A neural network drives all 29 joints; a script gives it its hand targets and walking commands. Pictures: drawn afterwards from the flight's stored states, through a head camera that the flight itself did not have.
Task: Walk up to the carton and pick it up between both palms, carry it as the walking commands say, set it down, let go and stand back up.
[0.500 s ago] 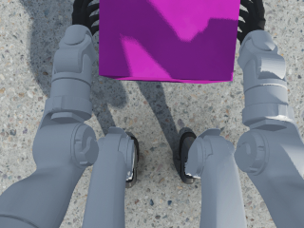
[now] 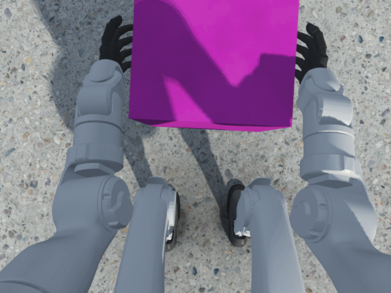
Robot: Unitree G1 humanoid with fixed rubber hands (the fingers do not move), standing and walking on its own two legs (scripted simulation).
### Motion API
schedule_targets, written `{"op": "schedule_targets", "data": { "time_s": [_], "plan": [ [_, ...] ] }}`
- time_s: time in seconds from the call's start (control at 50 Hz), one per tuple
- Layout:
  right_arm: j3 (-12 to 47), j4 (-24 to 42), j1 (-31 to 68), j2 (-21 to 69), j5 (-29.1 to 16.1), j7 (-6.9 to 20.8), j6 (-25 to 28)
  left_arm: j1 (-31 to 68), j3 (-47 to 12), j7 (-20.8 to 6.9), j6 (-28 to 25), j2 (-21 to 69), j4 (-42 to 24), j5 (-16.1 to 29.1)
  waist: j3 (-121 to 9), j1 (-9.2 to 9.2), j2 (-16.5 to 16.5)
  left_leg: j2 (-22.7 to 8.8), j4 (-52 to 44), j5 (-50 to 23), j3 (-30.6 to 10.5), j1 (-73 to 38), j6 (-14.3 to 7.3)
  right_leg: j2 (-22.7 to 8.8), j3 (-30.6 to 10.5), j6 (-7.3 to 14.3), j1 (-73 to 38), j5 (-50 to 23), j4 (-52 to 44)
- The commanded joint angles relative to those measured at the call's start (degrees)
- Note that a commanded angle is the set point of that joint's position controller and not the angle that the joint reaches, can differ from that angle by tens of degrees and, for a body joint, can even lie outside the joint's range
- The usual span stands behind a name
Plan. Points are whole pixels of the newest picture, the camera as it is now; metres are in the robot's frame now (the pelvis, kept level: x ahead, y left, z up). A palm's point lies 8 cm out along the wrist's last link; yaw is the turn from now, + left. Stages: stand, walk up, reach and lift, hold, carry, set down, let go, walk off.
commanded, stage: reach and lift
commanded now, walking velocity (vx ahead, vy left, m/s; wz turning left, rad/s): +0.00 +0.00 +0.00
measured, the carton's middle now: (211, 55) +0.56 -0.01 -0.15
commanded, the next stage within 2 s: none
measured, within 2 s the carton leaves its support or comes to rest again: neither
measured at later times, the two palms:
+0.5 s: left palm (93, 56) +0.50 +0.17 +0.00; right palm (337, 66) +0.48 -0.18 +0.00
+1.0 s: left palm (64, 45) +0.47 +0.17 +0.07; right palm (379, 59) +0.46 -0.18 +0.07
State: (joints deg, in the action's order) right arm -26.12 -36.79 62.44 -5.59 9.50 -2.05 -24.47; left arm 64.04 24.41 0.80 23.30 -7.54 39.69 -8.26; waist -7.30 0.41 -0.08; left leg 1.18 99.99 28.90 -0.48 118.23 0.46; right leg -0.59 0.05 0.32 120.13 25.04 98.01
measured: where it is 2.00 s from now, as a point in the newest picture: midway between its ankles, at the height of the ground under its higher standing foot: (202, 228)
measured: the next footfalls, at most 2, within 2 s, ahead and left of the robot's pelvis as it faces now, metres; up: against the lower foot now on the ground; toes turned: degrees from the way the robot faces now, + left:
none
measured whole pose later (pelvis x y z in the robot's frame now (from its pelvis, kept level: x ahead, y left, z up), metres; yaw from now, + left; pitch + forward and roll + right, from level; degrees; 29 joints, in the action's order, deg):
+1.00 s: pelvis +0.03 +0.00 +0.12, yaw -1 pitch +40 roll +1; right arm -25.6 -33.0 44.2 0.5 12.9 -0.4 -23.5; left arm 45.4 25.4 -0.7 22.7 -0.5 34.9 -11.8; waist -13.9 0.2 0.0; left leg 0.8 75.6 25.6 -0.3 89.6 0.1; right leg 0.1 -0.6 0.0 91.6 22.1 74.0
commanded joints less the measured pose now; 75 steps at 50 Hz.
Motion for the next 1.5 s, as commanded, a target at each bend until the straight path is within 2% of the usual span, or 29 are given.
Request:
{"op": "schedule_targets", "data": {
  "time_s": [0.0, 0.48, 1.0, 1.48],
  "plan": [
    [29.53, 2.94, 38.56, 54.82, -11.04, 17.55, 1.86, 36.16, -27.87, -18.46, -1.23, 55.99, -2.85, 10.54, -64.79, -0.14, -0.1, 7.27, -11.22, -14.12, 4.21, -29.78, -0.78, 8.02, 3.33, -0.55, -42.8, -13.51, -7.78],
    [29.94, 2.47, 29.62, 57.38, -9.47, 19.69, 2.3, 27.29, -28.41, -18.73, -1.05, 60.46, -2.95, 8.92, -62.08, 0.21, 0.82, 7.26, -21.7, -15.81, 2.71, -42.61, -0.48, 8.49, 3.42, -0.53, -48.52, -13.27, -18.19],
    [33.02, 4.5, 16.44, 62.2, -7.5, 20.4, 2.99, 14.52, -30.16, -20.69, -1.75, 63.45, -4.49, 6.8, -55.23, -0.29, -0.33, 7.06, -34.43, -19.11, 1.71, -53.02, -1.04, 8.63, 0.86, -0.75, -65.05, -18.31, -31.13],
    [34.66, 7.28, 5.68, 63.78, -5.13, 22.36, 2.63, 3.69, -31.44, -22.48, -1.49, 65.44, -7.49, 4.04, -45.58, -0.47, -0.08, 5.92, -49.03, -22.26, -0.01, -68.49, -1.25, 7.73, -0.9, -0.2, -80.01, -21.55, -45.46]
  ]
}}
